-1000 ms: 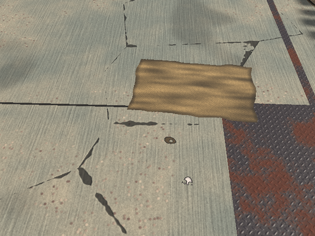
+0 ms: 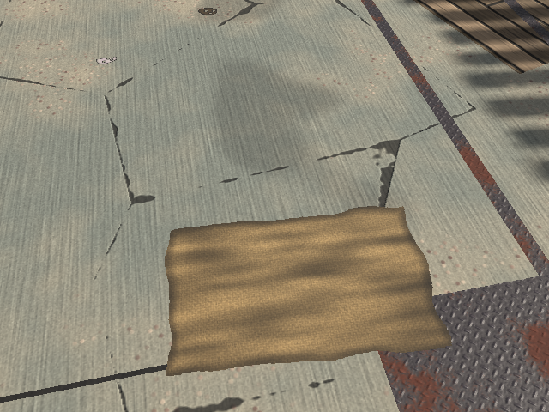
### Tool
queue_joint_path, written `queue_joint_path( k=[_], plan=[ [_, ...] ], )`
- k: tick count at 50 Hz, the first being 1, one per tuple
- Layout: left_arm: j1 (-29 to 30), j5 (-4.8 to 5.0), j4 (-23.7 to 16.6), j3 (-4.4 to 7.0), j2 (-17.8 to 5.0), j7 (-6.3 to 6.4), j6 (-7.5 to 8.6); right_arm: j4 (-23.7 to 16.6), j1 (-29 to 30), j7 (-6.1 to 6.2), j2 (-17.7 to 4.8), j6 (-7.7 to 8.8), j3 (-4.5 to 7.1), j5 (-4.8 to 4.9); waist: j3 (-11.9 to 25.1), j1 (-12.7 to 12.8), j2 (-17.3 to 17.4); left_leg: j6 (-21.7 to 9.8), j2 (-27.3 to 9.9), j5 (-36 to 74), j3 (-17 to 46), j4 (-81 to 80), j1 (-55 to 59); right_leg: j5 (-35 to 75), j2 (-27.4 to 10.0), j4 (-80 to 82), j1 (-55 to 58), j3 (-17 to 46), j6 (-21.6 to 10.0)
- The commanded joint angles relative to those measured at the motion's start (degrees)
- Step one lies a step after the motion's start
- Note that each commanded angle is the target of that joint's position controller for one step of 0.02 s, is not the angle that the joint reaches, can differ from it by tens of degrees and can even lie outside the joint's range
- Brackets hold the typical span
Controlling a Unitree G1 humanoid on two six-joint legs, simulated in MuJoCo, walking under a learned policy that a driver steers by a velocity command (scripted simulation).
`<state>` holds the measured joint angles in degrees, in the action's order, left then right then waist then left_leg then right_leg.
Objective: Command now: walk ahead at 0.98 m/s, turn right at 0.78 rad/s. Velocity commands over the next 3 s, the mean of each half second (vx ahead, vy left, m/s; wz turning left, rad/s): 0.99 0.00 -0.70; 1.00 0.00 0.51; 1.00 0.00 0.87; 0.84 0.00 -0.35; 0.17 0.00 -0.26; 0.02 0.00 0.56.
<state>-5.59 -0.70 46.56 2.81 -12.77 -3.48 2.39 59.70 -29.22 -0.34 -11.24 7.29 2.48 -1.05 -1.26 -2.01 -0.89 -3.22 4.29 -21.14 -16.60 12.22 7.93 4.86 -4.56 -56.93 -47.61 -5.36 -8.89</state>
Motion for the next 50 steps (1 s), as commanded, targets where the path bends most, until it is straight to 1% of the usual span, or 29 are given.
queue_joint_path(
  k=[1, 3, 5, 6, 7, 8, 9, 10, 11, 12, 15, 19, 21, 24, 26, 27, 28, 29, 30, 31, 32, 33, 34, 37, 41, 44, 47, 49, 50],
  plan=[
    [5.0, -0.08, -4.6, -0.97, -0.5, -0.69, 0.71, -3.5, 1.6, 1.82, -6.3, 0.96, 0.02, 0.31, -8.0, 3.0, 2.5, 5.1, -13.7, 59.9, -1.3, -4.1, -10.3, 2.9, 4.2, 11.7, 11.2, -6.9, -1.6],
    [1.9, -0.12, -3.9, -0.44, -3.0, -0.8, 0.36, -4.1, 1.4, 3.72, -10.3, 0.36, 0.71, 0.35, -3.6, 5.8, 5.8, 5.7, -15.8, 80.4, -2.2, 4.7, -4.7, 1.2, 8.2, 15.0, 18.6, -9.5, -2.8],
    [-12.2, -0.1, -0.5, 1.33, -7.6, -0.29, -0.43, -6.0, 5.5, 4.82, -13.9, -1.09, 1.95, -0.09, 3.5, 13.7, 8.4, 5.0, -18.4, 91.6, -0.7, 23.2, -4.9, -5.7, 11.0, 15.1, 33.1, -8.6, -4.9],
    [-25.0, -0.17, 3.3, 2.98, -10.6, 0.53, -0.77, -7.8, 10.1, 4.53, -15.0, -1.93, 2.53, -0.85, 8.4, 19.5, 8.1, 3.9, -19.2, 88.0, 1.3, 39.5, -10.5, -10.9, 10.5, 16.8, 45.5, -4.4, -7.4],
    [-30.4, 0.91, 5.3, 4.63, -12.2, 1.61, -0.73, -8.9, 14.1, 3.35, -14.8, -2.74, 3.11, -0.74, 8.8, 22.4, 1.8, 2.6, -12.4, 52.5, 1.0, 65.0, -20.2, -12.9, 7.6, 24.2, 54.6, 1.7, -10.8],
    [-23.4, 1.37, 5.6, 5.02, -13.5, 2.31, -1.1, -12.5, 17.4, 1.76, -5.2, -1.68, 0.7, -1.73, 2.2, 14.2, -11.2, 1.8, -2.5, -5.1, 5.3, 84.4, -43.4, -6.3, 2.7, 18.4, 58.3, 13.3, -12.0],
    [-19.6, -0.3, 3.5, 4.84, -16.7, 1.97, -0.98, -19.0, 14.1, 1.27, -2.5, -0.31, -0.51, -0.27, 9.4, 7.0, -9.2, 3.2, -2.4, -7.6, 17.2, 89.9, -58.3, -10.7, -5.1, 26.1, 66.7, 37.2, -21.5],
    [-19.4, -0.96, 2.6, 4.73, -14.2, 2.58, -1.04, -20.7, 16.0, 0.63, -5.2, 1.43, -0.9, -0.75, 9.3, 7.9, -3.7, 2.6, -4.3, -4.4, 22.1, 83.3, -62.5, -31.7, -10.5, 41.2, 64.4, 50.4, -21.4],
    [-17.7, -1.33, 2.7, 3.96, -10.3, 3.08, -0.79, -20.0, 16.9, 0.26, -8.1, 1.91, -0.38, -0.76, 1.7, 5.2, 4.5, 2.6, -7.3, -0.5, 22.3, 76.2, -61.1, -37.0, -10.0, 46.4, 54.9, 48.5, -17.9],
    [-15.2, -1.01, 2.4, 3.58, -9.7, 3.27, -0.26, -19.9, 17.6, 0.23, -8.2, 1.3, -0.3, -1.79, -1.5, 2.2, 7.2, 3.4, -8.7, 0.5, 21.9, 72.0, -57.5, -34.0, -7.7, 47.2, 46.6, 44.2, -15.4],
    [-12.7, 0.1, 1.2, 2.45, -8.7, 3.86, 2.87, -20.3, 18.3, -0.35, -6.4, -2.63, -1.35, -3.64, -5.4, -1.6, 9.5, 6.6, -13.2, 3.6, 20.1, 58.3, -47.2, -24.3, -0.9, 48.4, 27.8, 31.8, -12.4],
    [-18.3, 1.07, 2.8, 2.57, -9.0, 2.84, 4.81, -24.3, 29.4, -1.59, -4.0, -2.69, -2.84, -1.64, -6.0, 3.9, 3.3, 5.0, -12.1, 25.0, 14.9, 32.6, -37.6, -1.6, 5.3, 49.4, 25.8, 19.1, -7.3],
    [-21.8, 1.71, 3.5, 2.73, -9.7, 2.19, 5.14, -25.3, 33.2, -1.78, -4.0, -2.52, -2.95, -0.68, -4.8, 7.4, 1.0, 2.8, -9.7, 32.3, 12.7, 25.2, -35.4, 5.5, 3.9, 50.4, 32.4, 18.7, -5.4],
    [-22.8, 0.49, 4.0, 2.8, -11.5, 2.5, 5.2, -26.3, 35.4, -1.34, -6.5, -2.33, -2.06, -0.31, -3.1, 8.5, -1.8, -0.7, -6.8, 30.1, 11.0, 17.4, -37.3, 21.6, 0.9, 47.2, 48.4, 16.3, -3.4],
    [-22.3, -0.64, 4.3, 3.1, -14.0, 3.32, 5.07, -24.7, 28.9, -0.91, -9.9, -2.11, -0.43, -0.43, 2.3, 4.5, -5.1, -2.9, -3.0, 22.2, 10.1, 16.6, -32.0, 40.1, -1.7, 37.9, 56.6, 14.2, -1.1],
    [-20.9, -1.78, 4.4, 3.4, -15.2, 3.83, 4.48, -22.2, 20.2, -0.44, -11.9, -2.27, 0.68, 0.04, 6.7, -0.2, -7.0, -4.1, -1.4, 17.4, 10.2, 17.8, -25.5, 47.3, -2.6, 28.8, 58.1, 13.0, -0.4],
    [-17.3, -2.69, 3.7, 3.52, -15.2, 4.31, 3.7, -18.2, 7.1, 0.27, -13.6, -2.71, 1.77, 0.22, 11.5, -7.6, -6.8, -5.3, -1.6, 14.7, 10.1, 17.4, -13.9, 46.7, -1.6, 14.2, 53.7, 10.1, 0.4],
    [-14.3, -3.07, 2.4, 2.8, -12.4, 4.52, 3.66, -15.3, -5.2, 1.07, -16.8, -3.32, 2.99, -0.45, 16.9, -13.1, -3.2, -7.6, -8.5, 3.8, 18.2, 22.5, 0.4, 30.9, 1.2, -8.2, 40.9, 7.9, 1.0],
    [-23.2, 0.19, -0.3, 0.34, -2.6, 2.71, 4.49, -14.1, -3.2, 0.3, -21.7, -3.2, 4.24, -2.26, 21.1, -2.7, 21.5, -17.6, -22.5, -8.9, 54.4, 13.2, 17.0, -26.8, 12.2, -29.6, 13.9, 7.8, 5.1],
    [-18.8, -0.54, -0.7, 0.04, -6.6, 3.07, 5.32, -14.8, 1.8, -1.04, -16.5, -3.66, 3.87, -0.92, 17.1, -3.6, 13.7, -17.6, -21.9, -14.3, 67.5, 2.7, 15.1, -27.1, 9.7, -30.6, 3.9, 10.7, 3.6],
    [-11.4, -0.64, -2.6, 0.05, -8.3, 3.07, 5.77, -15.7, 6.9, -1.34, -13.7, -3.37, 3.4, -0.58, 9.0, -2.7, 6.4, -16.1, -20.2, -10.1, 57.9, 2.0, 6.8, -20.1, 5.3, -27.1, 2.3, 12.0, 3.5],
    [-7.5, -1.59, -3.9, -0.27, -8.7, 2.95, 6.03, -14.8, 7.0, -1.62, -11.2, -3.3, 2.96, -0.29, 6.3, -2.1, -0.4, -14.8, -18.0, -3.5, 52.1, 2.0, -0.6, -18.0, 3.5, -22.3, 5.0, 11.3, 3.8],
    [-5.5, -2.52, -5.3, -0.6, -7.9, 2.73, 5.74, -13.8, 6.1, -1.35, -9.8, -3.14, 2.5, -0.18, 3.3, -0.7, -1.7, -14.0, -15.5, 1.0, 47.9, 1.5, -6.8, -18.4, 2.3, -18.8, 6.7, 11.2, 4.6],
    [-4.9, -4.13, -8.2, -1.81, -5.8, 1.83, 3.55, -11.8, 4.2, -0.62, -9.9, -2.15, 2.17, 0.86, -0.8, 3.2, 1.5, -14.2, -11.4, 4.9, 43.1, -1.7, -16.7, -22.0, 0.3, -10.1, 8.0, 9.9, 7.7],
    [8.5, -2.44, -14.3, -3.62, -5.1, 0.72, 3.28, -13.1, 3.8, -0.58, -11.7, -1.54, 2.95, 0.93, -5.9, 1.0, 2.9, -12.5, -7.2, 13.7, 37.0, -7.0, -29.0, -9.0, 0.8, 11.5, 14.5, 5.4, 10.8],
    [11.4, -1.52, -15.3, -4.06, -4.6, 0.72, 3.39, -12.8, 1.2, -0.98, -13.4, -1.43, 3.67, 2.08, -3.1, -1.5, 4.3, -9.6, -7.0, 28.2, 35.4, -6.0, -26.3, 2.4, 3.5, 20.8, 23.5, 3.8, 10.2],
    [11.8, -1.56, -16.0, -3.31, -6.7, 1.82, 3.61, -12.4, -0.6, -0.38, -13.8, -1.91, 3.84, 1.96, -0.7, -2.0, 4.6, -7.2, -8.2, 39.7, 36.8, 1.8, -16.2, -0.9, 5.1, 27.5, 26.4, 5.0, 8.8],
    [1.3, -1.42, -13.5, -1.53, -10.2, 3.14, 4.12, -12.5, 0.2, -0.17, -16.7, -2.09, 4.44, 1.46, 7.1, 3.4, 4.3, -5.1, -7.1, 52.8, 35.6, 18.3, -13.6, -9.0, 7.2, 29.0, 39.4, 4.8, 7.2],
    [-8.7, -1.68, -11.3, -0.36, -12.6, 4.21, 4.46, -13.4, 2.9, -0.49, -17.2, -1.87, 4.66, 1.45, 12.2, 8.8, 4.1, -4.1, -5.1, 46.3, 35.2, 31.4, -21.1, -12.1, 2.8, 27.6, 52.7, 8.0, 6.1]
  ],
)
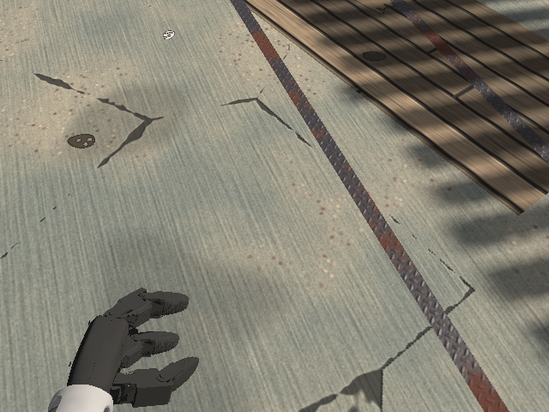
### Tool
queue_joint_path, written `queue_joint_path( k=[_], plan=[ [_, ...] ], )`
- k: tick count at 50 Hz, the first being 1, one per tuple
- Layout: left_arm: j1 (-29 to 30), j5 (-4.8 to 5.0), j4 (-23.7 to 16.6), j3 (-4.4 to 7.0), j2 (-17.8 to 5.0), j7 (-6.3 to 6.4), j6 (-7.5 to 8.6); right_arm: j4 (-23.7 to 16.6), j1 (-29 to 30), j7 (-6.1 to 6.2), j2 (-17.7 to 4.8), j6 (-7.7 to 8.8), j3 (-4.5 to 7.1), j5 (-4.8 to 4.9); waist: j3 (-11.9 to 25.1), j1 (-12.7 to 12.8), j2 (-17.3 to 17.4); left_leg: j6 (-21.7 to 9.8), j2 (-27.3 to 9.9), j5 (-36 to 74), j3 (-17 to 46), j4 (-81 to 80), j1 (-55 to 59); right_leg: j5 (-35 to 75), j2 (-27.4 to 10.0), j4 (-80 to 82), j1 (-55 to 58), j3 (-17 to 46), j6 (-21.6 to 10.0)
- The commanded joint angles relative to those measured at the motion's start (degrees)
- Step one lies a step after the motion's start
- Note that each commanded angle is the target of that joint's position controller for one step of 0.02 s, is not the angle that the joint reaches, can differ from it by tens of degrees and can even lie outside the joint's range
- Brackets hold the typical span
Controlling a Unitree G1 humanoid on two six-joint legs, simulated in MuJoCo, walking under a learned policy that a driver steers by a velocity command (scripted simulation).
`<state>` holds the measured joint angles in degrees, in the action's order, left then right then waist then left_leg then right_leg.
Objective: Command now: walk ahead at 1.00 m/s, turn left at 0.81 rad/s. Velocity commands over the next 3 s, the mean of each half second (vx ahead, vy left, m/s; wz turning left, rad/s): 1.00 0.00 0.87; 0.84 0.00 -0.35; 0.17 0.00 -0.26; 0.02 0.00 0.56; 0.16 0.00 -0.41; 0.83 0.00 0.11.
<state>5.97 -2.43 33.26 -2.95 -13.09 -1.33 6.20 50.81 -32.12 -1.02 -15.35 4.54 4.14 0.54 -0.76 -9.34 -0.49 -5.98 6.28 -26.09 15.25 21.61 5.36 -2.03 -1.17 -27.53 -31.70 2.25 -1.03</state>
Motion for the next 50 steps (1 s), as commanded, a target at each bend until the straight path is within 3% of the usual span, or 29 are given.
queue_joint_path(
  k=[1, 2, 3, 4, 5, 7, 9, 16, 19, 21, 22, 23, 24, 25, 26, 27, 30, 34, 36, 39, 41, 43, 44, 45, 46, 47, 48, 49, 50],
  plan=[
    [-33.3, -1.3, 3.3, 7.11, -16.8, 3.4, 0.56, -6.7, 7.5, 0.22, -7.3, 1.53, 1.48, -0.39, 20.9, 20.6, -2.9, -1.8, -4.4, 30.2, -1.0, 40.2, -26.8, -25.4, -14.3, -1.9, 50.0, 13.6, -3.6],
    [-30.6, -2.26, 3.4, 7.94, -20.2, 3.03, 0.13, -10.0, 1.3, 0.49, -1.3, 1.25, -0.39, 2.62, 29.1, 14.2, -20.9, 0.0, 0.3, -1.9, -7.0, 57.0, -43.2, -36.6, -29.2, 8.2, 60.8, 45.2, -10.3],
    [-26.0, -1.47, 2.9, 8.18, -15.5, 2.6, -0.57, -8.6, 4.6, 1.15, -5.7, 0.02, -0.29, 0.9, 21.8, 14.1, -12.8, -1.0, -5.3, 3.7, -9.0, 60.9, -51.2, -45.2, -26.2, 11.0, 54.1, 46.0, -11.2],
    [-22.9, -0.89, 2.9, 6.8, -9.5, 2.33, -0.49, -8.5, 11.1, 0.7, -7.1, -0.6, 0.13, -0.49, 12.3, 14.9, -5.1, -0.7, -7.4, 8.2, -9.9, 58.4, -52.1, -37.6, -22.3, 11.0, 45.8, 34.3, -9.6],
    [-22.6, -0.98, 4.4, 6.3, -7.5, 2.0, -0.32, -9.1, 14.1, -0.02, -6.4, -1.01, 0.15, -1.06, 6.5, 14.1, -0.7, -0.3, -8.9, 9.7, -10.3, 55.8, -50.8, -25.1, -20.1, 12.0, 38.3, 25.8, -8.7],
    [-24.7, -0.45, 7.7, 6.05, -6.6, 1.99, 0.47, -10.7, 16.4, -1.56, -3.8, -2.59, -0.26, -2.42, 1.5, 11.6, -2.8, 0.3, -11.3, 9.5, -10.4, 53.4, -49.3, -13.7, -16.7, 14.1, 30.6, 14.3, -6.6],
    [-26.2, 1.06, 10.2, 5.9, -5.4, 1.22, 1.4, -13.3, 19.7, -2.3, -1.9, -3.97, -0.92, -2.47, -0.4, 10.0, -4.6, 0.5, -13.0, 9.9, -11.2, 52.2, -51.9, -4.5, -16.2, 15.5, 29.3, 7.4, -5.3],
    [-24.7, 1.22, 13.0, 6.47, -9.4, 1.24, 2.43, -19.7, 33.2, -5.01, -3.2, -4.12, -2.53, -2.4, -7.1, 8.3, -1.3, -1.6, -9.9, 29.4, -22.0, 27.2, -41.9, 17.4, -9.6, 22.1, 23.1, -16.5, -1.0],
    [-29.2, 1.15, 13.3, 7.41, -14.3, 2.19, 1.26, -18.4, 30.8, -4.67, -5.3, -3.73, -2.07, -2.3, -3.0, 6.4, -3.9, -4.4, -3.2, 25.3, -27.5, 22.0, -33.0, 54.1, -10.8, 10.9, 32.2, -18.4, 0.5],
    [-27.1, 0.58, 12.2, 8.19, -17.6, 3.04, -0.77, -14.1, 15.5, -3.6, -8.6, -3.34, -0.45, -2.54, 5.3, -2.0, -6.3, -7.1, -0.2, 19.5, -24.9, 20.9, -15.7, 63.6, -13.8, -10.0, 30.6, -16.7, -0.5],
    [-25.1, 0.19, 11.2, 8.08, -17.3, 2.93, -1.43, -9.9, 3.4, -2.39, -11.0, -3.14, 1.11, -2.79, 10.2, -6.9, -4.8, -8.9, -0.1, 18.0, -20.5, 16.7, 0.1, 54.6, -13.2, -26.8, 22.5, -15.8, -1.3],
    [-24.4, 0.09, 10.8, 7.66, -13.5, 2.2, -1.5, -8.7, 4.2, -0.85, -14.6, -3.93, 3.17, -1.18, 9.9, -4.5, 6.6, -9.4, -5.5, 13.6, -10.2, 13.0, 10.4, 0.0, -2.2, -50.6, 7.7, -15.7, 0.0],
    [-32.8, 1.54, 4.3, 5.68, -8.5, 1.6, -0.77, -12.4, 11.2, -0.58, -21.9, -4.51, 3.78, -3.47, 18.6, 6.3, 16.1, -19.5, -23.0, 16.0, 22.2, 6.0, 23.5, -26.7, 2.0, -69.5, -12.1, -7.3, 1.9],
    [-25.8, 1.53, 3.9, 5.74, -11.9, 1.66, 0.37, -13.3, 7.7, 0.46, -18.3, -4.94, 3.69, -2.82, 21.6, 0.6, 4.5, -19.7, -23.8, 7.2, 27.4, -3.1, 21.8, -19.9, 0.2, -69.3, -16.4, 0.2, 1.2],
    [-24.7, 2.27, 4.3, 5.38, -11.3, 1.83, 0.56, -11.4, 9.6, 1.21, -15.6, -4.2, 3.02, -2.68, 10.5, 3.6, 0.6, -16.9, -23.9, 6.7, 21.9, -5.9, 11.0, -17.4, -2.9, -64.8, -17.4, -0.3, 0.7],
    [-23.7, 1.52, 4.9, 4.95, -10.2, 1.8, 0.18, -10.3, 11.3, 1.29, -12.5, -2.94, 2.01, -2.5, 4.9, 6.5, -4.1, -14.1, -21.8, 9.5, 16.3, -6.7, 0.0, -16.4, -5.7, -58.0, -13.7, 0.0, 0.3],
    [-27.1, 0.64, 8.3, 4.39, -7.4, 0.18, -3.63, -8.8, 13.8, 1.16, -7.6, 0.6, -0.13, -2.46, -0.6, 11.7, -4.0, -10.1, -17.7, 13.3, 2.8, -11.5, -19.8, -16.6, -8.1, -48.0, -1.7, 2.7, 0.3],
    [-16.6, 2.07, 5.7, 4.3, -5.5, -0.95, -4.15, -6.3, 11.4, -0.32, -7.1, 2.72, -0.14, -1.68, -7.3, 9.2, 0.7, -4.2, -12.8, 26.0, -12.6, -17.1, -18.9, -2.2, -6.8, -32.1, -8.9, 1.4, -1.4],
    [-13.4, 2.42, 5.4, 4.26, -5.0, -1.63, -3.53, -6.2, 11.3, -0.52, -6.0, 3.45, -0.71, -1.21, -6.6, 8.3, 0.4, -0.6, -9.9, 37.1, -20.0, -17.5, -16.6, 6.8, -4.4, -23.5, -6.2, -3.3, -2.8],
    [-8.9, 2.33, 4.3, 3.72, -3.9, -2.85, -2.88, -5.1, 9.5, 0.33, -7.2, 4.57, -0.98, -0.78, -6.4, 7.5, 1.2, 1.3, -12.9, 47.6, -23.6, -20.4, -11.1, 16.6, -2.9, -12.8, -1.5, -7.3, -5.6],
    [-10.5, 1.23, 5.2, 3.91, -4.8, -3.06, -2.6, -4.6, 9.2, 1.67, -8.9, 4.06, -0.89, -1.04, -4.5, 8.5, 2.6, 3.2, -13.2, 71.6, -26.3, -12.4, -2.9, 15.2, 2.0, -8.2, 1.0, -11.6, -6.6],
    [-20.7, 0.23, 8.2, 4.92, -7.5, -2.78, -2.65, -5.2, 10.7, 3.51, -11.5, 2.52, -0.2, -1.68, 2.2, 13.2, 5.5, 5.6, -14.4, 88.4, -27.0, 5.4, 0.8, 8.5, 7.8, -6.6, 10.5, -13.8, -7.2],
    [-31.9, 0.05, 11.5, 6.05, -9.8, -2.28, -2.74, -6.0, 12.9, 4.02, -12.4, 1.58, 0.12, -2.09, 7.2, 18.1, 6.1, 6.3, -15.2, 88.3, -26.2, 19.7, -2.5, 6.7, 9.1, -6.9, 21.4, -11.8, -8.3],
    [-41.1, -0.2, 13.9, 7.34, -11.7, -1.18, -2.68, -7.0, 16.5, 3.86, -13.0, 1.12, 0.45, -1.54, 9.8, 23.5, 4.4, 7.0, -13.0, 73.3, -26.4, 39.2, -9.5, 10.3, 6.5, -1.8, 30.9, -6.6, -10.9],
    [-38.3, 5.02, 11.1, 9.08, -17.4, -0.46, -3.02, -10.5, 18.4, 2.45, -5.7, 1.95, -1.69, -2.89, 10.7, 20.2, -16.4, 11.0, -0.5, 1.7, -22.8, 67.0, -33.0, 35.0, -4.0, -8.3, 48.9, 7.0, -13.9],
    [-33.2, 1.08, 7.9, 8.91, -21.0, -0.52, -1.61, -13.7, 8.3, 1.36, -3.5, 3.5, -2.97, -0.21, 27.5, 13.2, -16.0, 13.1, 2.8, -10.3, -6.1, 84.1, -48.9, 33.7, -18.7, -2.8, 63.7, 39.9, -28.6],
    [-28.8, 1.25, 3.7, 9.9, -18.9, -0.29, -2.15, -14.9, 12.8, 0.99, -9.9, 4.27, -2.34, 0.38, 30.4, 15.8, -1.6, 10.1, -1.2, -4.1, -1.7, 78.6, -46.5, 18.4, -17.6, 3.2, 59.0, 41.3, -26.6],
    [-24.5, 2.62, 2.6, 9.27, -16.3, -0.22, -2.1, -17.6, 17.9, 0.94, -9.6, 4.14, -2.19, 0.87, 16.7, 12.2, 5.2, 8.3, -2.8, -2.2, -3.8, 70.5, -48.6, 10.8, -13.9, 7.6, 46.2, 36.3, -23.9],
    [-20.2, 3.76, 1.6, 8.39, -13.4, -0.27, -2.07, -17.3, 18.7, 1.37, -9.3, 3.32, -2.07, -0.15, 10.2, 8.8, 11.1, 7.8, -5.6, -0.7, -5.7, 65.3, -46.8, 9.2, -11.6, 9.8, 35.1, 32.0, -21.5]
  ],
)
Over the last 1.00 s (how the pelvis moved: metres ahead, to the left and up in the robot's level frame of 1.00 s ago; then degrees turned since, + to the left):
0.93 -0.11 -0.01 -2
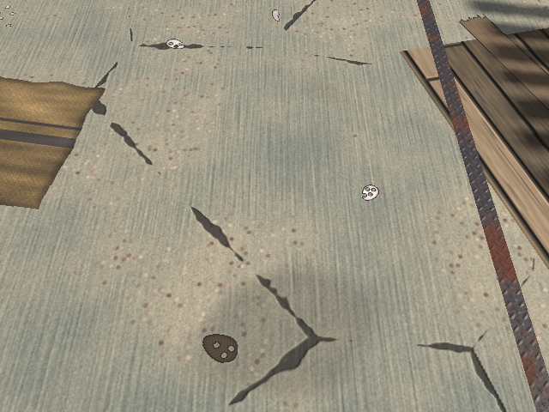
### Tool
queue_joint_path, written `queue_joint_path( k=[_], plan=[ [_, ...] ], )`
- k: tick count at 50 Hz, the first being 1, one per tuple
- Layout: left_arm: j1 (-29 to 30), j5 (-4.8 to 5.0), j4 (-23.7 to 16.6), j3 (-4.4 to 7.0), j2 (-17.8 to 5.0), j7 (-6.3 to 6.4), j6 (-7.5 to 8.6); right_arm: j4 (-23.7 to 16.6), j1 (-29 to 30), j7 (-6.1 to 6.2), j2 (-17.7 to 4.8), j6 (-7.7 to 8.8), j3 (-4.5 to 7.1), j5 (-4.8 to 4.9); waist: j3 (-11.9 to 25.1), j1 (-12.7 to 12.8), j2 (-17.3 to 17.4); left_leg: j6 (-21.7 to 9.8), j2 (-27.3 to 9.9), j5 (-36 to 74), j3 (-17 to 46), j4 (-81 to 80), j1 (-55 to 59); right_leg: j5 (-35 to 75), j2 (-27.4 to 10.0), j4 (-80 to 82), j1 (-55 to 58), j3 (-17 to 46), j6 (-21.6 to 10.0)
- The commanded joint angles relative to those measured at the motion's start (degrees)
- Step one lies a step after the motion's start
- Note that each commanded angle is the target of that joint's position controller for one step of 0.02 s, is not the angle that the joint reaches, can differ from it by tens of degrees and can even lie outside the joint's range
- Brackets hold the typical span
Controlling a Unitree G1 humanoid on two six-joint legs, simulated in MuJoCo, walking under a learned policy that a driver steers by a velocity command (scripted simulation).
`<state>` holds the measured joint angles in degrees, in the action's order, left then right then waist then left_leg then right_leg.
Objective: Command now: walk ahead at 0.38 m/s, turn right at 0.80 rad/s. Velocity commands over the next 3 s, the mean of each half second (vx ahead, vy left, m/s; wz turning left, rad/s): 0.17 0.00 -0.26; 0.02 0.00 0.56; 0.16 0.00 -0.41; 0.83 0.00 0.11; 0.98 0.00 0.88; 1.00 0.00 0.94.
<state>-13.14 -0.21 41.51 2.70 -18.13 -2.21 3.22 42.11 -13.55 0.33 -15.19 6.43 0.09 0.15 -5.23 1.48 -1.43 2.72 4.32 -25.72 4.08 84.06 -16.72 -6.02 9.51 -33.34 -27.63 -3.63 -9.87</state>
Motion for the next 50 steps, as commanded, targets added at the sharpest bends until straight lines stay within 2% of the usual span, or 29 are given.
queue_joint_path(
  k=[1, 2, 4, 6, 8, 11, 13, 15, 17, 18, 19, 20, 21, 22, 23, 24, 26, 28, 32, 34, 35, 36, 37, 38, 39, 40, 43, 45, 50],
  plan=[
    [0.9, 1.45, -7.6, 2.52, -7.9, 0.74, 0.86, -8.6, -0.4, 0.22, -9.5, 0.38, 2.21, -0.58, 10.1, -3.9, 11.0, -0.4, -4.3, -0.3, 4.9, -1.2, -21.6, 17.7, -19.9, 16.7, 21.6, 35.0, -11.7],
    [1.9, 0.88, -8.2, 2.57, -7.8, 0.91, 0.66, -8.8, -0.7, 0.28, -9.9, -0.76, 2.56, -1.03, 7.0, -5.0, 8.8, 0.2, -5.2, 0.1, 4.5, -5.1, -18.8, 22.5, -17.1, 17.7, 14.8, 31.0, -10.7],
    [2.0, 1.15, -7.6, 2.77, -7.8, 1.64, 0.29, -9.8, 0.7, 0.99, -7.8, -1.48, 2.12, -1.92, 6.0, -5.2, 6.2, 1.8, -5.0, 2.6, 2.3, -17.3, -14.6, 33.0, -11.8, 16.1, 6.7, 23.9, -8.5],
    [0.6, 1.35, -6.9, 3.4, -9.0, 3.12, -1.05, -10.5, 2.9, 1.74, -5.6, -2.06, 1.45, -1.71, 10.2, -4.1, 3.4, 3.3, -2.8, 8.9, 0.4, -27.4, -13.9, 40.8, -9.3, 12.3, 8.5, 20.2, -5.9],
    [-0.3, 2.07, -6.5, 3.41, -8.1, 4.74, -2.94, -10.3, 4.8, 1.97, -5.5, -2.65, 1.35, -0.9, 15.1, -2.2, 0.2, 3.9, -1.9, 17.7, 0.1, -34.9, -12.5, 39.2, -8.0, 8.7, 11.7, 18.2, -1.3],
    [-3.0, 2.17, -6.0, 2.9, -6.3, 6.34, -4.67, -11.6, 11.6, 1.19, -5.4, -2.61, 1.29, -0.78, 15.3, 1.7, -3.6, 2.8, -1.8, 25.9, 0.0, -43.7, -13.3, 28.1, -8.1, 6.6, 14.8, 20.0, 3.3],
    [-3.2, 0.76, -6.0, 1.9, -3.9, 6.7, -4.83, -11.0, 12.7, 0.31, -5.5, -1.73, 1.24, -0.98, 14.3, 3.1, -5.1, 1.3, -3.5, 29.6, -0.1, -47.3, -13.5, 23.1, -10.9, 5.6, 17.8, 21.1, 3.4],
    [-2.7, -0.48, -5.3, 0.69, -1.6, 6.15, -4.25, -9.9, 11.6, -0.57, -5.9, -0.54, 1.65, -1.13, 13.3, 2.8, -5.1, -1.5, -5.0, 28.4, 0.5, -50.8, -11.9, 24.0, -14.1, 3.0, 20.0, 22.0, 2.8],
    [-1.0, -0.77, -5.0, 0.8, -3.2, 5.25, -3.37, -8.9, 8.1, -1.1, -7.3, 0.29, 2.64, -1.01, 11.8, 0.4, -4.0, -5.7, -4.3, 32.6, 0.2, -57.2, -5.3, 27.8, -13.4, -2.2, 18.5, 20.0, 4.1],
    [-1.0, -1.29, -5.7, 1.19, -4.2, 5.1, -2.75, -8.8, 5.0, -1.06, -10.2, 0.56, 3.55, -1.47, 13.2, -0.1, -0.4, -9.9, -7.5, 47.0, 6.2, -56.5, 3.1, 24.1, -9.3, -9.2, 13.6, 17.9, 6.3],
    [-3.2, -1.16, -5.8, 1.54, -5.6, 5.28, -2.37, -8.6, 1.4, -0.85, -12.5, -0.01, 4.34, -2.21, 17.2, -0.7, 8.1, -19.5, -15.3, 61.5, 16.9, -55.7, 12.9, 8.9, -3.0, -23.4, 6.4, 12.7, 11.7],
    [-0.5, -1.65, -7.4, 1.49, -6.8, 4.9, -2.66, -7.6, -3.0, -0.51, -11.8, -1.36, 4.8, -1.86, 19.8, -3.6, 19.1, -26.6, -23.2, 61.7, 32.0, -61.4, 20.4, -28.3, 1.5, -36.0, -5.4, 9.0, 15.3],
    [-1.0, -0.71, -7.5, 1.81, -7.7, 3.98, -3.16, -8.5, -2.6, 0.04, -11.1, -2.28, 4.74, -1.1, 20.8, -2.8, 12.7, -24.8, -23.9, 46.4, 37.6, -63.3, 19.4, -29.8, -1.1, -41.9, -7.7, 13.7, 14.3],
    [2.1, -0.27, -7.4, 1.48, -6.3, 3.65, -4.13, -9.8, -0.6, 0.57, -10.0, -3.28, 4.72, -0.32, 17.1, -3.0, 6.3, -21.1, -20.9, 34.5, 34.6, -63.2, 15.1, -26.8, -2.3, -46.0, -8.9, 13.7, 14.1],
    [3.7, -0.56, -8.0, 0.96, -4.4, 3.33, -4.89, -10.8, 1.4, 0.92, -9.9, -4.16, 4.55, 0.27, 12.6, -2.1, 2.5, -18.2, -18.1, 26.6, 31.3, -65.1, 7.9, -24.2, -3.1, -43.6, -9.2, 13.2, 13.4],
    [4.5, -0.84, -8.3, 0.89, -3.5, 3.39, -5.39, -11.6, 3.1, 1.29, -10.2, -4.88, 4.7, 0.73, 10.8, -1.1, 1.5, -15.8, -15.2, 18.4, 28.9, -66.6, 3.5, -21.7, -4.2, -38.3, -7.8, 12.6, 12.8],
    [4.8, -0.25, -8.2, 0.43, -0.9, 3.34, -5.24, -12.6, 5.5, 1.43, -10.5, -6.63, 5.42, 0.67, 8.5, 0.1, 5.5, -12.1, -7.9, 11.1, 22.9, -68.9, -3.1, -19.1, -2.9, -22.4, -1.1, 8.6, 12.5],
    [4.9, 0.37, -7.3, 0.55, -0.1, 3.27, -4.52, -12.0, 3.6, 1.76, -10.8, -7.72, 6.27, 0.57, 11.1, -0.7, 9.7, -12.0, -6.4, 12.0, 22.6, -68.6, -1.8, -18.8, -1.8, -13.3, 4.3, 8.1, 12.7],
    [3.8, 1.15, -5.6, 1.66, -2.0, 2.84, -2.96, -11.7, 1.2, 2.35, -11.7, -8.64, 7.75, 1.28, 13.3, -1.3, 13.7, -11.3, -7.7, 6.9, 28.5, -68.5, 1.7, -13.0, -2.2, 1.4, 9.9, 10.4, 11.1],
    [0.4, 0.97, -3.7, 2.8, -3.8, 2.95, -2.59, -12.1, 1.9, 2.58, -10.9, -8.91, 7.76, 1.93, 13.4, 0.5, 12.5, -8.0, -4.7, 0.4, 27.3, -66.2, -3.7, -6.3, -5.7, 11.7, 19.6, 10.6, 8.9],
    [-0.9, -0.26, -3.6, 3.77, -7.5, 3.21, -2.73, -12.6, 1.3, 2.53, -8.7, -9.05, 7.22, 1.97, 14.7, 0.1, 5.2, -5.2, -0.7, -7.0, 22.3, -57.7, -12.2, -10.0, -15.6, 14.7, 26.8, 19.2, 4.4],
    [2.2, -2.68, -4.2, 4.25, -10.0, 3.12, -2.94, -14.0, 1.9, 2.02, -7.3, -8.52, 7.11, 2.54, 12.1, -1.5, -13.1, -2.9, 6.4, -8.1, 8.4, -40.0, -21.2, -6.9, -28.2, 19.1, 24.3, 33.1, -2.8],
    [6.4, -3.81, -6.2, 3.4, -6.6, 3.33, -2.29, -12.7, 0.0, 1.58, -11.7, -7.66, 8.35, 1.08, 10.4, -2.8, -10.8, -0.6, 1.7, -5.6, 8.6, -28.0, -22.1, -1.6, -31.2, 19.0, 20.0, 34.7, -4.9],
    [9.8, -2.81, -7.3, 2.62, -3.8, 3.85, -2.09, -10.6, -1.8, 1.45, -12.9, -7.82, 8.83, 0.77, 9.5, -4.4, -5.9, -0.1, 0.7, -2.2, 7.2, -22.5, -20.4, 1.8, -28.0, 16.8, 18.2, 28.1, -3.0],
    [11.0, -1.51, -7.5, 2.17, -2.3, 4.12, -2.02, -8.9, -3.4, 1.7, -11.4, -8.34, 8.42, 0.43, 9.0, -4.7, -2.9, 0.4, 0.7, 0.5, 6.7, -19.1, -19.8, 3.7, -24.4, 15.3, 17.9, 23.3, -1.0],
    [10.4, -0.66, -7.2, 1.87, -2.1, 4.28, -2.04, -8.3, -4.1, 1.84, -9.6, -8.72, 7.79, 0.17, 8.3, -4.2, -2.3, 1.0, 0.8, 1.9, 6.2, -14.2, -20.7, 7.6, -23.4, 14.4, 18.2, 21.2, -1.0],
    [5.8, -0.68, -5.8, 1.7, -3.1, 4.39, -2.64, -9.8, -0.4, 1.81, -6.8, -8.56, 6.21, 0.93, 7.2, -1.8, -3.7, 2.8, 0.1, 3.1, 2.9, -13.6, -22.2, 18.5, -21.6, 13.6, 20.4, 16.2, -3.0],
    [2.5, -0.63, -4.6, 2.02, -4.2, 4.44, -3.05, -11.0, 3.1, 1.92, -6.1, -8.27, 5.48, 0.99, 7.8, 0.2, -5.8, 3.8, -0.9, 3.1, 2.9, -20.1, -22.8, 21.1, -22.1, 12.6, 25.3, 16.0, -3.9],
    [2.3, 0.25, -3.5, 2.81, -7.1, 3.96, -3.62, -11.6, 5.5, 0.99, -4.9, -8.14, 4.07, 0.67, 9.3, 0.9, -10.1, 3.3, -3.6, 1.2, -2.8, -39.4, -8.1, 22.6, -22.5, 11.8, 21.7, 13.5, -4.1]
  ],
)
Over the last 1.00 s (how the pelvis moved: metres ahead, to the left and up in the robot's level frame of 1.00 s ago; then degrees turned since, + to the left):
0.87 0.18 -0.01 11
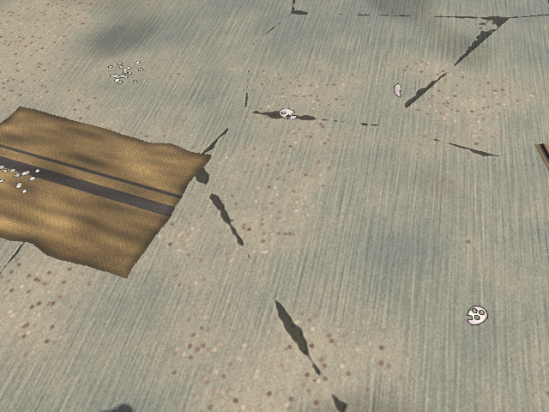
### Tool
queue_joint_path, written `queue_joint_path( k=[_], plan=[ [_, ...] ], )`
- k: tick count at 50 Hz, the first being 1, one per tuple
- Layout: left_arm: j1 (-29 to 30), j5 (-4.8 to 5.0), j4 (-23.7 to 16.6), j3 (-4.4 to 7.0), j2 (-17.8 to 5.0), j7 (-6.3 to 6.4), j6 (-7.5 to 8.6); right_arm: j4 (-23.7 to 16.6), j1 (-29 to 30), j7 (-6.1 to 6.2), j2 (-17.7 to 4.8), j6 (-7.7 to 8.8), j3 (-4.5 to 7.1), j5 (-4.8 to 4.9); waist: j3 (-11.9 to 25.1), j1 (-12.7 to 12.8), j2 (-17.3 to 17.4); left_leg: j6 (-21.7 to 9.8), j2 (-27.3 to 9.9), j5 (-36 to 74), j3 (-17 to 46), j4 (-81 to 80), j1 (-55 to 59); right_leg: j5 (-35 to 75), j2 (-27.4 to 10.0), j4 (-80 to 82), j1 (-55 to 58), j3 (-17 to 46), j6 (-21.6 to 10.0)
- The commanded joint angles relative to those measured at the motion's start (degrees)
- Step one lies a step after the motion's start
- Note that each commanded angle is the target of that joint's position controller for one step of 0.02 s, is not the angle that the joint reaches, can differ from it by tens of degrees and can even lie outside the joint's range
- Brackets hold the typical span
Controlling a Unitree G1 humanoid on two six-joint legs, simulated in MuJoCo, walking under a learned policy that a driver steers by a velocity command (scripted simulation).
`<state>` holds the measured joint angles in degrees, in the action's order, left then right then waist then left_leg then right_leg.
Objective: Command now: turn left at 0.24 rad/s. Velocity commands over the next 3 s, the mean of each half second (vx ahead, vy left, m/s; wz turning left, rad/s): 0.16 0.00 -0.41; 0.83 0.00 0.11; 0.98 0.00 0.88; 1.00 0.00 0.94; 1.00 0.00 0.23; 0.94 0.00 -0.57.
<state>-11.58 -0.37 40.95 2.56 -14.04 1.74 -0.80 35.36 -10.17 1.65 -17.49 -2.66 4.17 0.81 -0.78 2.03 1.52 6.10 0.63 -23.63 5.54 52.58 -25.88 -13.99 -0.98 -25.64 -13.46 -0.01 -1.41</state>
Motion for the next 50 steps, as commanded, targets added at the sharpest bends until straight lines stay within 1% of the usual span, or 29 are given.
queue_joint_path(
  k=[1, 2, 4, 5, 6, 7, 8, 9, 12, 14, 16, 18, 20, 23, 25, 26, 27, 28, 29, 30, 31, 33, 37, 42, 45, 47, 48, 49, 50],
  plan=[
    [0.0, 0.69, -2.4, 2.96, -11.4, -0.12, 0.34, -4.6, 2.1, -0.44, -3.0, 0.96, 0.13, 0.14, 4.9, 0.6, -13.4, -0.6, 0.4, 0.3, -5.0, -11.6, 3.1, 30.6, -12.2, 3.5, 7.5, 10.2, -12.6],
    [-0.4, 1.06, -2.0, 2.88, -11.3, -0.18, 0.3, -4.1, 1.5, -0.56, -3.1, 0.98, 0.21, 0.2, 4.9, 0.3, -13.3, -1.4, 0.7, 2.8, -5.6, -16.6, 5.2, 30.4, -12.2, 2.6, 7.5, 10.4, -12.2],
    [-1.3, 2.0, -0.5, 1.31, -7.6, -0.55, 0.79, -1.9, -1.1, -0.62, -0.8, 1.31, -0.32, -0.54, 3.6, -2.2, -10.7, -4.6, 0.6, 18.3, -4.7, -36.8, 17.7, 26.8, -9.6, 1.1, 1.5, 10.4, -8.7],
    [-3.8, 1.46, 0.0, 1.1, -7.4, -1.1, 1.63, -2.2, -2.3, 0.01, -4.1, 1.26, 0.35, -1.05, 5.7, -1.6, -8.2, -6.2, -3.6, 25.5, -0.6, -34.8, 27.1, 19.1, -7.9, 0.3, -3.9, 10.3, -4.7],
    [-4.0, -0.41, -1.4, 0.49, -5.9, -2.13, 2.86, -2.7, -4.7, 1.02, -10.0, 0.56, 1.79, -2.19, 9.7, -1.0, 3.2, -10.4, -14.0, 47.6, 6.5, -26.4, 36.4, 1.1, -3.3, -7.1, -12.4, 6.9, -1.0],
    [-1.5, 1.01, -2.6, 0.67, -6.2, -2.32, 3.38, -1.5, -3.6, 0.9, -10.5, 0.05, 2.43, -2.28, 9.7, -2.0, 11.8, -17.5, -19.3, 44.6, 8.2, -27.6, 29.3, -12.0, -0.1, -10.4, -14.8, 1.1, 1.7],
    [1.6, 1.87, -2.8, 1.87, -10.3, -2.01, 2.97, -2.5, -2.2, 0.66, -8.8, 0.42, 2.29, -2.49, 7.0, -4.5, 10.3, -20.1, -19.9, 40.0, 9.5, -30.3, 26.1, -17.7, 0.0, -19.6, -16.3, 0.2, 3.4],
    [2.4, 2.54, -2.9, 2.96, -11.6, -1.66, 2.15, -2.3, -2.1, 0.87, -7.9, 0.78, 2.22, -2.71, 5.5, -5.1, 10.5, -20.9, -20.7, 39.3, 9.8, -31.6, 25.6, -20.8, 0.2, -29.8, -20.7, 0.4, 4.3],
    [-3.3, 2.03, -1.3, 3.6, -9.0, -0.11, -1.67, -3.0, 4.9, 1.02, -4.7, 2.11, 1.34, -1.49, 2.1, -0.8, 8.5, -18.6, -18.5, 36.3, 1.7, -33.3, 18.0, -16.4, -1.7, -41.1, -21.3, 2.5, 6.7],
    [-2.5, 1.74, -2.8, 3.35, -7.5, 0.03, -2.52, -2.6, 6.5, 1.14, -4.0, 2.32, 1.41, -1.59, 1.5, -0.7, 8.0, -17.6, -17.4, 32.6, -2.3, -34.1, 16.7, -11.0, -2.6, -38.5, -21.1, 0.7, 7.3],
    [0.2, 1.91, -5.3, 2.8, -6.8, -1.4, -2.15, -1.4, 2.7, 1.11, -5.3, 2.86, 2.17, -0.75, 4.4, -3.3, 8.4, -16.9, -18.8, 7.4, -1.3, -38.8, 19.6, -6.9, -4.8, -32.6, -21.1, -0.7, 6.0],
    [2.1, 2.02, -7.2, 2.62, -6.8, -2.91, -1.38, -0.6, 1.6, 0.78, -7.4, 4.01, 2.88, 0.05, 3.8, -3.9, 8.7, -16.0, -20.6, -5.5, 0.5, -42.2, 20.4, -7.4, -5.7, -27.6, -20.6, -1.2, 3.5],
    [1.2, 2.02, -7.3, 2.75, -7.0, -3.77, -0.67, -0.2, 2.6, -0.08, -9.0, 5.22, 3.49, 0.34, 2.0, -2.6, 7.2, -14.9, -20.7, -8.3, -1.4, -43.8, 19.3, -9.0, -5.6, -22.7, -17.4, -2.9, 0.8],
    [-2.3, 2.65, -5.9, 2.99, -7.1, -3.84, -0.25, 0.4, 4.3, -1.73, -9.5, 6.22, 3.89, 0.91, -0.7, -0.5, 5.6, -14.0, -20.7, -9.4, -5.4, -42.8, 17.5, -10.6, -5.2, -18.5, -12.0, -6.4, -2.2],
    [-9.0, 2.85, -2.7, 3.26, -6.6, -3.48, -0.07, 0.5, 7.1, -2.26, -8.3, 5.98, 3.59, 1.27, -1.3, 3.5, 1.8, -12.1, -18.2, -10.9, -11.2, -35.6, 12.0, -6.5, -2.1, -11.8, -1.6, -11.5, -4.1],
    [-16.4, -2.67, 0.3, 3.84, -8.6, -4.96, -0.61, 1.5, 3.2, -2.4, -6.7, 4.52, 2.84, -4.96, 2.1, 5.8, -5.0, -9.9, -12.3, -9.9, -19.7, -17.7, 7.9, -11.7, 4.0, -5.9, 10.0, -12.1, -5.2],
    [-25.6, -2.45, 2.7, 5.21, -12.8, -4.83, -0.24, -0.8, 8.6, -2.68, -1.1, 4.12, 0.92, -5.64, -0.1, 11.1, -20.1, -7.8, -6.7, -9.0, -21.5, 10.4, -11.4, -22.3, -4.3, -2.3, 18.8, 6.4, -9.0],
    [-21.2, -1.27, -1.2, 4.9, -17.9, -4.37, 0.75, -7.1, 13.0, -3.11, 3.5, 4.57, -0.99, -5.45, -1.4, 7.9, -29.8, -6.1, 2.2, -12.8, -11.0, 21.2, -32.6, -29.5, -14.9, 14.5, 20.6, 40.0, -15.2],
    [-17.5, -1.12, -3.1, 4.69, -15.7, -3.59, 1.2, -7.6, 15.5, -3.71, -0.1, 5.46, -0.71, -5.6, -3.0, 7.8, -17.5, -6.4, -3.6, -5.4, -5.3, 24.0, -37.1, -31.0, -20.5, 20.1, 20.8, 42.4, -16.7],
    [-16.5, -1.73, -3.1, 4.04, -13.7, -2.79, 1.86, -5.8, 14.3, -4.19, -3.2, 6.13, -0.1, -4.39, -2.3, 6.2, -9.5, -6.9, -6.3, 1.9, -4.9, 22.2, -34.5, -29.1, -20.5, 16.9, 18.4, 37.2, -15.4],
    [-14.7, -2.02, -3.0, 3.43, -12.4, -2.51, 2.53, -3.0, 9.7, -4.49, -4.5, 6.26, 0.07, -3.83, -1.9, 3.4, -5.2, -6.9, -7.9, 7.0, -4.9, 18.6, -29.8, -25.5, -17.6, 15.5, 16.3, 30.2, -12.8],
    [-11.4, -1.62, -2.8, 2.24, -10.6, -2.18, 4.31, 0.7, 4.1, -5.46, -5.3, 4.99, 0.25, -3.47, -2.8, 0.3, -6.6, -6.8, -8.3, 13.3, -5.1, 15.1, -23.0, -18.8, -13.1, 18.9, 12.1, 19.4, -8.9],
    [-15.8, -1.77, 0.3, 1.85, -9.6, -2.69, 6.18, 1.8, 7.5, -5.96, -3.3, 3.4, -0.21, -1.2, -8.0, 1.4, -3.1, -8.5, -1.8, 19.3, -2.0, 9.9, -25.0, 2.0, -10.0, 21.8, 12.9, 1.8, -4.5],
    [-15.3, -0.98, 3.5, 0.21, -6.7, -1.78, 7.45, 1.0, 12.0, -6.8, -0.5, 3.88, -2.19, -2.28, -8.8, 0.6, -3.7, -12.0, -0.4, 26.4, -13.6, -7.1, -15.3, 29.4, -8.1, 24.7, 12.9, -10.9, -1.0],
    [-14.8, -1.5, 5.0, 0.86, -10.8, -0.16, 7.25, 2.5, 6.1, -6.0, -2.0, 3.6, -2.25, -1.54, -2.3, -3.2, -8.2, -15.2, 5.1, 23.6, -18.3, -10.9, -4.4, 74.5, -9.9, 14.7, 21.8, -13.4, 0.9],
    [-10.5, -2.79, 4.2, 2.15, -14.3, 1.07, 5.09, 6.9, -10.0, -5.0, -6.6, 3.36, -0.58, -0.98, 6.1, -11.9, -11.1, -17.3, 8.4, 15.8, -17.9, -9.9, 8.4, 89.5, -11.5, -6.1, 24.7, -13.3, 1.1],
    [-7.1, -3.14, 3.1, 2.66, -15.6, 1.18, 4.19, 10.6, -21.9, -4.41, -9.5, 3.29, 0.89, -1.0, 9.9, -17.3, -10.4, -19.2, 8.5, 9.7, -14.6, -11.4, 19.3, 85.7, -11.8, -22.6, 19.6, -12.1, 0.4],
    [-3.1, -2.35, 2.6, 2.62, -14.6, 0.52, 4.18, 12.5, -29.4, -3.47, -11.6, 3.22, 2.56, -1.16, 9.5, -21.9, -5.3, -22.7, 5.4, 7.1, -6.6, -18.6, 29.4, 61.1, -5.7, -47.7, 7.8, -12.8, -0.2],
    [2.4, -3.34, 0.1, -0.8, -2.3, -1.07, 5.8, 13.1, -23.5, -3.0, -12.0, 2.75, 2.57, -0.26, 1.3, -14.5, 9.3, -23.5, -2.3, 7.2, 9.8, -18.9, 30.9, -6.5, 6.0, -65.6, -15.0, -8.0, -1.1]
  ],
)
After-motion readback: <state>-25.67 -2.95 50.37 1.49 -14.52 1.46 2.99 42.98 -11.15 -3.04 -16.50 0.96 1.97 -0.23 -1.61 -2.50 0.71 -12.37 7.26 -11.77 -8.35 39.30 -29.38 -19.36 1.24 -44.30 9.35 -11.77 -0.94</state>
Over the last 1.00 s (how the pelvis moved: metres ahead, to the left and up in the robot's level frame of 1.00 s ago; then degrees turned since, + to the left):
0.25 0.00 0.03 13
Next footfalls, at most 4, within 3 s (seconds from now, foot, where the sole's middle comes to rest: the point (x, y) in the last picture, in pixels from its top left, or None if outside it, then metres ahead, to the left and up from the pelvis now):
0.10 left None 0.03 0.15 -0.78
0.54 right None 0.02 -0.14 -0.78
0.98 left None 0.47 -0.18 -0.78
1.40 right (444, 262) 0.91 -0.38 -0.78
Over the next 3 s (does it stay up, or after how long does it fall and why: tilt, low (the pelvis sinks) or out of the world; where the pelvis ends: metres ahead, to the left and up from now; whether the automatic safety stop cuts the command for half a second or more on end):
stays up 1.86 0.57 -0.01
